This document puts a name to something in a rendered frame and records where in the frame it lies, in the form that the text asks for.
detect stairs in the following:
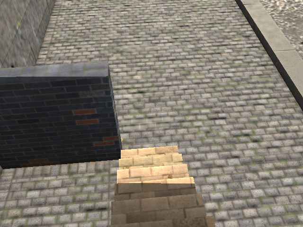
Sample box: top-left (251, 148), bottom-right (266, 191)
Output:
top-left (107, 146), bottom-right (216, 227)

